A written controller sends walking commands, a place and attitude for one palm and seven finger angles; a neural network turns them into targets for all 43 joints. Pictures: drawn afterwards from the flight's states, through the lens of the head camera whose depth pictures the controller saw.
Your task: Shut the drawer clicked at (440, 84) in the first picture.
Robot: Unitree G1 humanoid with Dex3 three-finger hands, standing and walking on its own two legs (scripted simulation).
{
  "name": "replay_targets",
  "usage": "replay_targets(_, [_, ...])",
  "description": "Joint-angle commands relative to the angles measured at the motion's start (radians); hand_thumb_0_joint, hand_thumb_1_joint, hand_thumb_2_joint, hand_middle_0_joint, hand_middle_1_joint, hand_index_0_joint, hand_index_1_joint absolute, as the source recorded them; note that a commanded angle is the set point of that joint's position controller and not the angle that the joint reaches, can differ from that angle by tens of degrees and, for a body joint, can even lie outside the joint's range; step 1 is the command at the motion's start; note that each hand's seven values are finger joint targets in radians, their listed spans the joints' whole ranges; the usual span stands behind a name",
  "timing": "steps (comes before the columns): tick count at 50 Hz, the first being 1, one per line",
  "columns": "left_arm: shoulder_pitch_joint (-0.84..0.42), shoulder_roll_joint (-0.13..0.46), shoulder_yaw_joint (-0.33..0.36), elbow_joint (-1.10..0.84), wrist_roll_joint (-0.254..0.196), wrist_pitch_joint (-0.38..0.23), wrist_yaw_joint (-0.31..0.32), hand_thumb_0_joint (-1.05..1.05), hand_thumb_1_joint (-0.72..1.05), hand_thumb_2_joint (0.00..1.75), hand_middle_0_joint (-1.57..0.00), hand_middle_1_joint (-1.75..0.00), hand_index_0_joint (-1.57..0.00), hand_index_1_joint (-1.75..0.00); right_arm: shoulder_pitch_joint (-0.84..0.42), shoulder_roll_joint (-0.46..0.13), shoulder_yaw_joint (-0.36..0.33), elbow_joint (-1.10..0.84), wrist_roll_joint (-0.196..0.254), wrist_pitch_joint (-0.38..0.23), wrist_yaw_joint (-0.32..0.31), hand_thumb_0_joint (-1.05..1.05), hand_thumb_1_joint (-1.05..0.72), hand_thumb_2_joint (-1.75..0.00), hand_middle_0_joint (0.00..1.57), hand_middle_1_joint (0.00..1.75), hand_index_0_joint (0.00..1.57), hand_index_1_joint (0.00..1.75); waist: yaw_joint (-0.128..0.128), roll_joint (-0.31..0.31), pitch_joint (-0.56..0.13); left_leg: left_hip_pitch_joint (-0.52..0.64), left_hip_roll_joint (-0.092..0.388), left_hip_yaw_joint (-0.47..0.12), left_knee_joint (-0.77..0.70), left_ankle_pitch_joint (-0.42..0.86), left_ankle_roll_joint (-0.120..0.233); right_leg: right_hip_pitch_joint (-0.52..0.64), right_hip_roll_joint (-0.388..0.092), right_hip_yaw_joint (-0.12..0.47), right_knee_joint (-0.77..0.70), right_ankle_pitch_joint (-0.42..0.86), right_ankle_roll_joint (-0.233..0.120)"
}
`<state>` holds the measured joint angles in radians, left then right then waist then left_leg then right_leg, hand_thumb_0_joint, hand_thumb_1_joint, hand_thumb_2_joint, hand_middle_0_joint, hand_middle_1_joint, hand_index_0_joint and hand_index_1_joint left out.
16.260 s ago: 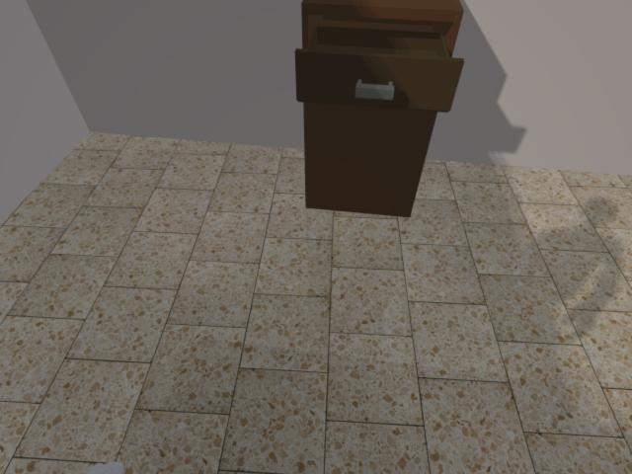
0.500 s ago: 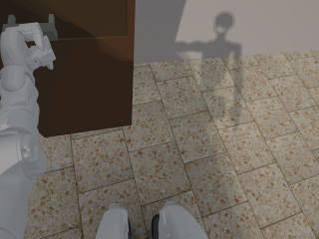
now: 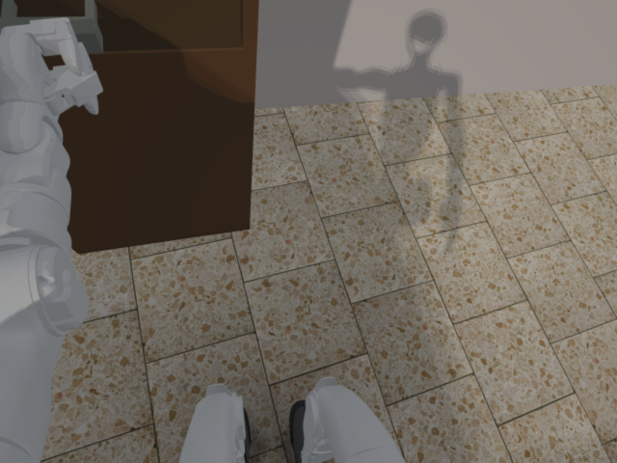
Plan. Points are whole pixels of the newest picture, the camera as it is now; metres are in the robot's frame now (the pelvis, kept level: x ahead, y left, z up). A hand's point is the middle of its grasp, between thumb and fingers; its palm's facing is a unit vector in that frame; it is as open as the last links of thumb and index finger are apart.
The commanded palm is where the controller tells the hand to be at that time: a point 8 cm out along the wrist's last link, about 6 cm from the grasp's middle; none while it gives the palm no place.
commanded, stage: pull the fist back off the drawer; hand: left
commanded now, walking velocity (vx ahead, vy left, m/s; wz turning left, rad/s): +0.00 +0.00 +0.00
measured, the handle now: (50, 21) +0.64 +0.24 +0.09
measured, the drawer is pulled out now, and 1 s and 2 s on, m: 0.00 0.00 0.00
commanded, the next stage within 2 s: draw the hand back to the body in 0.26 s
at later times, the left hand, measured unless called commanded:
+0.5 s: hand (80, 84) +0.54 +0.20 +0.09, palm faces +0.12 -0.99 -0.03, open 3.2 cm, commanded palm +0.48 +0.24 +0.11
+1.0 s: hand out of the picture +0.37 +0.22 +0.17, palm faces +0.19 -0.96 -0.20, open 3.3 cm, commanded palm +0.33 +0.27 +0.19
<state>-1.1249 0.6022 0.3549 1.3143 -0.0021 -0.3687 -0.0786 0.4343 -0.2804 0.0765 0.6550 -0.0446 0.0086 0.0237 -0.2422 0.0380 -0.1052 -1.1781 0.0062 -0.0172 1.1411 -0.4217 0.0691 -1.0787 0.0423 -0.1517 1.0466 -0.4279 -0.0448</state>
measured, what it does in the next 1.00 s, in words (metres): rises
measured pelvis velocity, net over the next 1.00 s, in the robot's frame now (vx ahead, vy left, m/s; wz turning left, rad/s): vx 0.06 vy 0.00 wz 0.02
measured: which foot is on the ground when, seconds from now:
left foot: down 0.00-1.00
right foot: down 0.00-1.00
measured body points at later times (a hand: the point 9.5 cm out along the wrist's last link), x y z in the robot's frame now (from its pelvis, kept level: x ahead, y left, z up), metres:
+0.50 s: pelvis +0.06 +0.00 +0.03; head +0.18 +0.02 +0.47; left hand +0.53 +0.25 +0.10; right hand +0.06 -0.26 -0.08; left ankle +0.05 +0.07 -0.64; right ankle +0.03 -0.10 -0.65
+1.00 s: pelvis +0.06 +0.00 +0.08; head +0.08 +0.00 +0.53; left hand +0.35 +0.27 +0.18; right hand +0.25 -0.23 +0.00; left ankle +0.05 +0.07 -0.65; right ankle +0.03 -0.10 -0.65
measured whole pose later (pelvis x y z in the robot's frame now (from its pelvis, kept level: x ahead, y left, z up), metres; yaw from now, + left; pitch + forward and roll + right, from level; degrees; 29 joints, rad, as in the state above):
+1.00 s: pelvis +0.06 +0.00 +0.08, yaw +1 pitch +5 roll -1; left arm -0.03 0.31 0.15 0.17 -0.12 -0.09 0.01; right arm 0.19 -0.25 0.04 0.54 0.06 0.01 -0.05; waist 0.01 0.05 -0.07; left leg -0.41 -0.04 0.04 0.67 -0.35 0.07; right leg -0.35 0.03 -0.06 0.62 -0.36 -0.03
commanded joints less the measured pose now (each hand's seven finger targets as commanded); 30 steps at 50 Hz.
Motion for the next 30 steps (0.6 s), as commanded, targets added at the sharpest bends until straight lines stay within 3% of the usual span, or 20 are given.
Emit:
replay_targets(1, [-0.508,0.155,0.008,-0.269,-0.027,-0.065,0.017,0.0,0.9,0.9,-1.4,-1.6,-1.4,-1.6,0.181,-0.217,-0.081,-0.039,0.0,-0.001,-0.009,0.0,-0.9,-0.9,0.2,0.3,0.2,0.3,-0.036,0.202,-0.465,0.576,0.043,-0.17,-0.192,0.048,-0.033,0.036,0.008,0.107,-0.15,0.018,0.014])
replay_targets(4, [-0.431,0.122,0.005,-0.289,-0.037,-0.072,0.017,0.0,0.9,0.9,-1.4,-1.6,-1.4,-1.6,0.176,-0.21,-0.087,-0.046,0.003,0.008,-0.002,0.0,-0.9,-0.9,0.2,0.3,0.2,0.3,-0.016,0.195,-0.484,0.62,0.045,-0.165,-0.198,0.106,-0.037,0.056,0.012,0.102,-0.152,0.047,0.012])
replay_targets(6, [-0.376,0.142,0.036,-0.313,-0.045,-0.076,0.023,0.0,0.9,0.9,-1.4,-1.6,-1.4,-1.6,0.173,-0.207,-0.089,-0.055,0.005,0.016,-0.001,0.0,-0.9,-0.9,0.2,0.3,0.2,0.3,0.001,0.156,-0.496,0.598,0.038,-0.134,-0.192,0.153,-0.031,0.126,0.015,0.11,-0.166,0.068,0.015])
replay_targets(8, [-0.299,0.124,0.036,-0.339,-0.052,-0.084,0.017,0.0,0.9,0.9,-1.4,-1.6,-1.4,-1.6,0.168,-0.199,-0.089,-0.067,0.009,0.026,0.003,0.0,-0.9,-0.9,0.2,0.3,0.2,0.3,0.028,0.168,-0.514,0.624,0.036,-0.114,-0.193,0.223,-0.035,0.164,0.019,0.109,-0.167,0.109,0.012])
replay_targets(12, [-0.259,0.157,0.071,-0.377,-0.058,-0.103,0.017,0.0,0.9,0.9,-1.4,-1.6,-1.4,-1.6,0.16,-0.189,-0.094,-0.071,0.013,0.045,0.001,0.0,-0.9,-0.9,0.2,0.3,0.2,0.3,0.035,0.114,-0.493,0.585,0.029,-0.077,-0.181,0.301,-0.025,0.258,0.022,0.127,-0.174,0.202,0.018])
replay_targets(15, [-0.173,0.126,0.071,-0.405,-0.068,-0.12,0.008,0.0,0.9,0.9,-1.4,-1.6,-1.4,-1.6,0.15,-0.176,-0.1,-0.083,0.018,0.059,0.006,0.0,-0.9,-0.9,0.2,0.3,0.2,0.3,0.061,0.126,-0.509,0.62,0.026,-0.059,-0.182,0.391,-0.031,0.301,0.023,0.128,-0.169,0.291,0.019])
replay_targets(16, [-0.14,0.145,0.09,-0.398,-0.07,-0.121,0.007,0.0,0.9,0.9,-1.4,-1.6,-1.4,-1.6,0.147,-0.176,-0.102,-0.083,0.019,0.065,0.005,0.0,-0.9,-0.9,0.2,0.3,0.2,0.3,0.07,0.106,-0.493,0.605,0.027,-0.055,-0.184,0.403,-0.031,0.322,0.023,0.128,-0.169,0.31,0.019])
replay_targets(18, [-0.136,0.114,0.069,-0.416,-0.078,-0.126,0.001,0.0,0.9,0.9,-1.4,-1.6,-1.4,-1.6,0.141,-0.171,-0.103,-0.083,0.022,0.074,0.005,0.0,-0.9,-0.9,0.2,0.3,0.2,0.3,0.063,0.107,-0.491,0.621,0.026,-0.05,-0.181,0.453,-0.03,0.327,0.021,0.132,-0.165,0.362,0.023])
replay_targets(19, [-0.062,0.132,0.099,-0.468,-0.086,-0.129,-0.005,0.0,0.9,0.9,-1.4,-1.6,-1.4,-1.6,0.138,-0.171,-0.111,-0.098,0.025,0.078,0.007,0.0,-0.9,-0.9,0.2,0.3,0.2,0.3,0.102,0.123,-0.534,0.662,0.026,-0.048,-0.191,0.499,-0.035,0.363,0.021,0.129,-0.166,0.388,0.019])
replay_targets(20, [-0.009,0.119,0.086,-0.547,-0.097,-0.131,-0.013,0.0,0.9,0.9,-1.4,-1.6,-1.4,-1.6,0.123,-0.168,-0.113,-0.117,0.031,0.082,0.009,0.0,-0.9,-0.9,0.2,0.3,0.2,0.3,0.122,0.158,-0.584,0.722,0.027,-0.045,-0.204,0.56,-0.04,0.401,0.022,0.13,-0.172,0.427,0.017])
replay_targets(22, [0.119,0.056,0.049,-0.665,-0.13,-0.114,-0.029,0.0,0.9,0.9,-1.4,-1.6,-1.4,-1.6,0.101,-0.154,-0.119,-0.14,0.046,0.084,0.011,0.0,-0.9,-0.9,0.2,0.3,0.2,0.3,0.136,0.163,-0.614,0.807,0.032,-0.048,-0.22,0.684,-0.042,0.445,0.025,0.125,-0.193,0.494,0.017])
replay_targets(24, [0.271,0.039,0.06,-0.732,-0.167,-0.07,-0.037,0.0,0.9,0.9,-1.4,-1.6,-1.4,-1.6,0.082,-0.149,-0.125,-0.154,0.063,0.081,0.007,0.0,-0.9,-0.9,0.2,0.3,0.2,0.3,0.155,0.093,-0.568,0.792,0.033,-0.037,-0.248,0.699,-0.037,0.511,0.024,0.126,-0.223,0.548,0.026])
replay_targets(25, [0.292,0.013,0.039,-0.78,-0.182,-0.05,-0.043,0.0,0.9,0.9,-1.4,-1.6,-1.4,-1.6,0.068,-0.144,-0.123,-0.159,0.071,0.076,0.003,0.0,-0.9,-0.9,0.2,0.3,0.2,0.3,0.15,0.079,-0.538,0.781,0.031,-0.026,-0.263,0.693,-0.032,0.54,0.021,0.129,-0.237,0.581,0.03])
replay_targets(26, [0.338,0.008,0.038,-0.816,-0.193,-0.03,-0.046,0.0,0.9,0.9,-1.4,-1.6,-1.4,-1.6,0.057,-0.141,-0.124,-0.165,0.078,0.071,-0.001,0.0,-0.9,-0.9,0.2,0.3,0.2,0.3,0.161,0.066,-0.507,0.775,0.032,-0.025,-0.281,0.693,-0.032,0.565,0.019,0.127,-0.248,0.592,0.03])
replay_targets(30, [0.43,-0.044,0.001,-0.984,-0.225,0.008,-0.037,0.0,0.9,0.9,-1.4,-1.6,-1.4,-1.6,0.005,-0.133,-0.124,-0.171,0.09,0.033,-0.018,0.0,-0.9,-0.9,0.2,0.3,0.2,0.3,0.159,0.064,-0.428,0.815,0.032,-0.02,-0.329,0.666,-0.034,0.587,0.012,0.122,-0.289,0.567,0.033])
